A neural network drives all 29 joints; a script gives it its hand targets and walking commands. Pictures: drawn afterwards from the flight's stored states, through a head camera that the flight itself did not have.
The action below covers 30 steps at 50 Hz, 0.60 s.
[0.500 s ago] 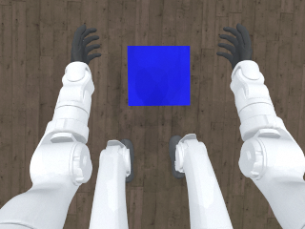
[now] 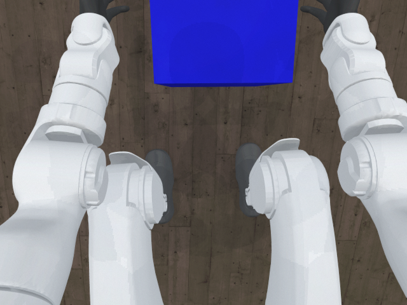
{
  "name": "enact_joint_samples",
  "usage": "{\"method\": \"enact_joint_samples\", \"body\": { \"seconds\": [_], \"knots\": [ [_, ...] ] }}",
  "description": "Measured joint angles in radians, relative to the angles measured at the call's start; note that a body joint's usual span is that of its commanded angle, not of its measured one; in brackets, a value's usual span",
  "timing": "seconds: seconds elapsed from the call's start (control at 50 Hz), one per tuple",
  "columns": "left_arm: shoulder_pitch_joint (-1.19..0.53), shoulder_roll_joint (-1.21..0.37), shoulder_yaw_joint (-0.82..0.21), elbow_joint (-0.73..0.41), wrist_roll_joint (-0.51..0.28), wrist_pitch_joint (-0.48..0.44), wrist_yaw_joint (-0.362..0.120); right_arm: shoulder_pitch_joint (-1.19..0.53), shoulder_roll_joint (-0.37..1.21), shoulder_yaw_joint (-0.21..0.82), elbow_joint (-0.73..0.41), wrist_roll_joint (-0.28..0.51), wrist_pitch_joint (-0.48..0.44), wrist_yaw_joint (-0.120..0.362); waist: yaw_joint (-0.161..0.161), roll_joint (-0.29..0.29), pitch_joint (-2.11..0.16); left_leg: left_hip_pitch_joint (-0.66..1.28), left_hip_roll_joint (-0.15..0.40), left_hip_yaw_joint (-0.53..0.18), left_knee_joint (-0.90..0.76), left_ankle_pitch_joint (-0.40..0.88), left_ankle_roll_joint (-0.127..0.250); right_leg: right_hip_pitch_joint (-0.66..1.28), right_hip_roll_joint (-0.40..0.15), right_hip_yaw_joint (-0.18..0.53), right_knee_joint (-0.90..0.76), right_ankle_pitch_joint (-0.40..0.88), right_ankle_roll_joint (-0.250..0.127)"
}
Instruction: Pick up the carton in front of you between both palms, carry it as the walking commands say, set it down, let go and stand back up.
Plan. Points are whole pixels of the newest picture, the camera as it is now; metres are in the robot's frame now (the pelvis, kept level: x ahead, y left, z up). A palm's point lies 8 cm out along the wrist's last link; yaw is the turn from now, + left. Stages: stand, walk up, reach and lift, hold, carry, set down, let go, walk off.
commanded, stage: reach and lift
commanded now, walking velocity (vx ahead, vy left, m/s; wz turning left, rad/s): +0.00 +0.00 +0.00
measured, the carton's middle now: (217, 31) +0.52 -0.05 -0.27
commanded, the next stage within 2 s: none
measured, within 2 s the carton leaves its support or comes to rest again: leaves its support in 0.94 s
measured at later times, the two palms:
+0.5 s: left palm (106, 18) +0.53 +0.14 -0.19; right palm (319, 21) +0.50 -0.21 -0.19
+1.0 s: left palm (113, 8) +0.54 +0.12 -0.17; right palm (311, 12) +0.51 -0.18 -0.17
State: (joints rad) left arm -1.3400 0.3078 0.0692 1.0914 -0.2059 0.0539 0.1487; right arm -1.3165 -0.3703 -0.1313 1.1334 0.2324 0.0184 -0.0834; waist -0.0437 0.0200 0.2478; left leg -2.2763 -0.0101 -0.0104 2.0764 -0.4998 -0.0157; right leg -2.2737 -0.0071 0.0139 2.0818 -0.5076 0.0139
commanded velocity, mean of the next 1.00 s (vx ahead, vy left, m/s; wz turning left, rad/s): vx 0.00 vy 0.00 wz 0.00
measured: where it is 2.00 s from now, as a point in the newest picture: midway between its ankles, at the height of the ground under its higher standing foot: (205, 195)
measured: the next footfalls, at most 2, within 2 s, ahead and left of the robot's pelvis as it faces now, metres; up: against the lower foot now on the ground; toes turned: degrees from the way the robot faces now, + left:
none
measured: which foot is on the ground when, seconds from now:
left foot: down 0.00-1.00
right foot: down 0.00-1.00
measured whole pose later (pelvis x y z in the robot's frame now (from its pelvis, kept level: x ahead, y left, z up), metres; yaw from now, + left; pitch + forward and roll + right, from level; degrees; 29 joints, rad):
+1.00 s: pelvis +0.00 +0.00 -0.03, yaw -1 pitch +36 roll +0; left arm -1.36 0.25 0.03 1.10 -0.26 0.07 0.21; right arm -1.32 -0.29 0.00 1.06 0.28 0.09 -0.17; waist -0.03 0.03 0.27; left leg -2.28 -0.04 -0.03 2.19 -0.52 -0.04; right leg -2.29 0.02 0.02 2.18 -0.51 0.02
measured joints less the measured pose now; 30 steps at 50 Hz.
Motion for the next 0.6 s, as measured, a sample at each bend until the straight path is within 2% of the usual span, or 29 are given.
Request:
{"method": "enact_joint_samples", "body": {
  "seconds": [0.1, 0.26, 0.32, 0.44, 0.54, 0.6],
  "knots": [
    [-0.066, 0.036, -0.051, 0.05, -0.048, -0.023, 0.001, -0.05, -0.014, 0.039, 0.027, 0.033, -0.027, -0.014, 0.0, 0.001, 0.082, -0.023, -0.003, -0.003, 0.058, -0.002, -0.005, -0.023, -0.001, -0.001, 0.06, -0.003, -0.003],
    [-0.044, 0.064, -0.116, 0.045, -0.129, -0.058, 0.0, 0.001, -0.024, 0.131, -0.035, 0.103, -0.046, -0.034, 0.003, 0.006, 0.084, -0.03, -0.004, -0.007, 0.112, -0.033, -0.01, -0.032, -0.001, -0.004, 0.115, -0.034, -0.007],
    [-0.015, 0.048, -0.106, 0.048, -0.124, -0.063, -0.003, 0.027, 0.002, 0.126, -0.038, 0.091, -0.045, -0.032, 0.0, 0.006, 0.05, -0.024, -0.004, -0.007, 0.107, -0.042, -0.01, -0.026, -0.001, -0.004, 0.11, -0.043, -0.007],
    [0.002, 0.003, -0.058, 0.078, -0.066, -0.07, -0.005, 0.033, 0.042, 0.083, -0.001, 0.032, -0.048, -0.028, -0.002, 0.006, 0.012, -0.018, -0.003, -0.006, 0.079, -0.038, -0.008, -0.019, 0.0, -0.004, 0.08, -0.039, -0.004],
    [-0.022, -0.011, -0.078, 0.088, -0.067, -0.079, 0.001, 0.007, 0.05, 0.102, 0.012, 0.041, -0.057, -0.029, -0.001, 0.007, 0.02, -0.021, -0.004, -0.005, 0.064, -0.025, -0.004, -0.02, 0.0, -0.003, 0.063, -0.026, -0.003],
    [-0.054, -0.032, -0.095, 0.099, -0.068, -0.086, 0.006, -0.025, 0.058, 0.12, 0.029, 0.052, -0.064, -0.045, -0.002, 0.008, 0.035, -0.022, -0.005, -0.005, 0.058, -0.018, -0.003, -0.019, -0.001, -0.003, 0.057, -0.02, -0.001]
  ]
}}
